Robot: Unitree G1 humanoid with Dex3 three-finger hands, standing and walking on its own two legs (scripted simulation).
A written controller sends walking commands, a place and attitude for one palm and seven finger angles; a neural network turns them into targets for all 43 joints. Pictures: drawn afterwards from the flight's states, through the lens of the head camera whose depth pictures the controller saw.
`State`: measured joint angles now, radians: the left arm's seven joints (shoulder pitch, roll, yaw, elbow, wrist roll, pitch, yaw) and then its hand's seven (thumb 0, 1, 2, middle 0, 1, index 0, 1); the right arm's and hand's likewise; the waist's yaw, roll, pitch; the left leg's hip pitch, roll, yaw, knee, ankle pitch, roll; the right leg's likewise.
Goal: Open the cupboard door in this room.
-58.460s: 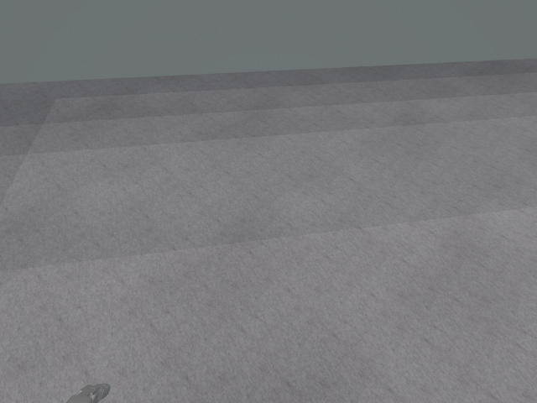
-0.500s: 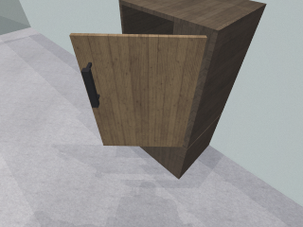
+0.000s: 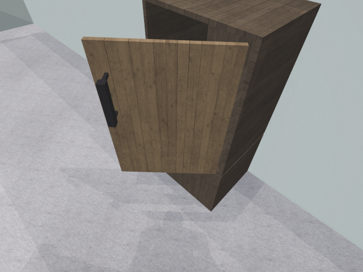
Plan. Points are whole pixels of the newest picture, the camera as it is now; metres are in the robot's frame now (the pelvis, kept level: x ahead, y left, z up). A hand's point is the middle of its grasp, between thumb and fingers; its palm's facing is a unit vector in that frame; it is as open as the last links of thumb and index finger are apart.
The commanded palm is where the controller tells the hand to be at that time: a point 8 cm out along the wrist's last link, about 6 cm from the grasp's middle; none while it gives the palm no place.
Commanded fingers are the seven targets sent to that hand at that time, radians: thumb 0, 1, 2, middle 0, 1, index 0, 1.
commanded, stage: look again from close up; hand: left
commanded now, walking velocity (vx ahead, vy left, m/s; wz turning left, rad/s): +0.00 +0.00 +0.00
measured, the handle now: (109, 100) +0.56 +0.25 +0.06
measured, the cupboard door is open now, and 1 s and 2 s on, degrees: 43 43 43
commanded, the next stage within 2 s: raise the hand with hooked fingers in 0.28 s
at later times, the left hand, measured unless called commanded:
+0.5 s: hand (96, 248) +0.19 +0.21 -0.08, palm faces +0.22 -0.95 -0.22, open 7.5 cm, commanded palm +0.15 +0.25 -0.06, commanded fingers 0.00 0.74 0.83 -0.21 -0.41 -0.21 -0.41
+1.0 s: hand (96, 230) +0.20 +0.19 +0.00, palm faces +0.01 -1.00 -0.08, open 9.8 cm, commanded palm +0.19 +0.27 -0.01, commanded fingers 0.00 0.15 0.58 -0.25 -0.78 -0.25 -0.78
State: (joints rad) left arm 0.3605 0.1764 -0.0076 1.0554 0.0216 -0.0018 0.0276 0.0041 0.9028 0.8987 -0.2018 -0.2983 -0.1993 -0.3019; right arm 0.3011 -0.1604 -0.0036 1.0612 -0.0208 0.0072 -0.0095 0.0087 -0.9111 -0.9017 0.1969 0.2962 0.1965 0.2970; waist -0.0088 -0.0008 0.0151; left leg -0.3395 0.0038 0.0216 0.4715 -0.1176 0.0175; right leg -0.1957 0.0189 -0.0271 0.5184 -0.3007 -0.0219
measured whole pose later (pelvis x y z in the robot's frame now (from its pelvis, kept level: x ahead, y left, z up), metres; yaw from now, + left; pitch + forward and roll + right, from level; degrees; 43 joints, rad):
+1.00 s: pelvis +0.01 -0.02 -0.09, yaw +2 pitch +11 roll -4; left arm 0.38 0.25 0.20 -0.03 -0.33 -0.54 -0.38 0.01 0.37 0.68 -0.23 -0.64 -0.23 -0.64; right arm 0.12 -0.23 0.01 0.59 0.02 -0.23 -0.08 0.01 -0.91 -0.90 0.20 0.30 0.20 0.30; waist 0.05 0.03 -0.12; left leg -0.94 0.03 -0.08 1.16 -0.41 -0.01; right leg -0.72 0.05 -0.14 1.13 -0.61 -0.06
